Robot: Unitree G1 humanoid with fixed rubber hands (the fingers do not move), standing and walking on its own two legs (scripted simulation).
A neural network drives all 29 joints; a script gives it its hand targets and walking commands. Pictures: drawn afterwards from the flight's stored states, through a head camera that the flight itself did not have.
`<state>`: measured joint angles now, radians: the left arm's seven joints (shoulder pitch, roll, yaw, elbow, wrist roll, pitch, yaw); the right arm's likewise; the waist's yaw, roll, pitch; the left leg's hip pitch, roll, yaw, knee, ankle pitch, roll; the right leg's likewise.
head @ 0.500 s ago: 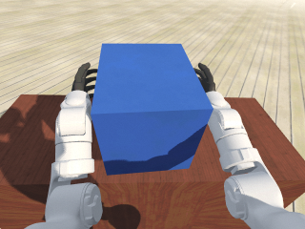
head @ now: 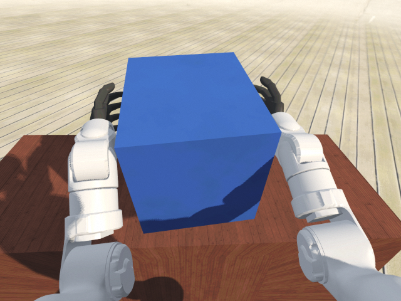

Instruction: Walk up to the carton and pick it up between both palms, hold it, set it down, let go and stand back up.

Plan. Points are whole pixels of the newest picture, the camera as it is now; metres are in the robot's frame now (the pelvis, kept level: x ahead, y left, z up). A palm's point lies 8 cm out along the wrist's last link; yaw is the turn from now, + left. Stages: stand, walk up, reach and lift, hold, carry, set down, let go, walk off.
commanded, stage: hold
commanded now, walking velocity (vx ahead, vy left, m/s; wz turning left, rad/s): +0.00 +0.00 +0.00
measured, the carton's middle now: (191, 137) +0.37 +0.00 +0.19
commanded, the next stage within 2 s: none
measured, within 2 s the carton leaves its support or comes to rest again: neither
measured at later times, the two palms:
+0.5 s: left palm (101, 123) +0.36 +0.17 +0.24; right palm (269, 112) +0.37 -0.15 +0.25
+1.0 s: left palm (99, 117) +0.36 +0.17 +0.25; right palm (270, 106) +0.37 -0.15 +0.26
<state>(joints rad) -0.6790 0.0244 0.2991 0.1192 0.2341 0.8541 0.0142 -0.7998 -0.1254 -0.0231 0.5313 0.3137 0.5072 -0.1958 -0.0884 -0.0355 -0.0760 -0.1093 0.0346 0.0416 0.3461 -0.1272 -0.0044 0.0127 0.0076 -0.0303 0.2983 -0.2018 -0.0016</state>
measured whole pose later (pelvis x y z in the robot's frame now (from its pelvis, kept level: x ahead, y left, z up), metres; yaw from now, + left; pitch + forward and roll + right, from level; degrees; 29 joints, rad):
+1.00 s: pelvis +0.00 +0.00 +0.00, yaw +0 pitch -5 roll -1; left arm -0.73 0.04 0.32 0.19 0.21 0.86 0.02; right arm -0.86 -0.13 -0.02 0.58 0.31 0.53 -0.21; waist -0.08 -0.04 -0.13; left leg -0.13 0.03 0.02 0.34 -0.13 -0.01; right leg -0.01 0.01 -0.02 0.30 -0.21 -0.01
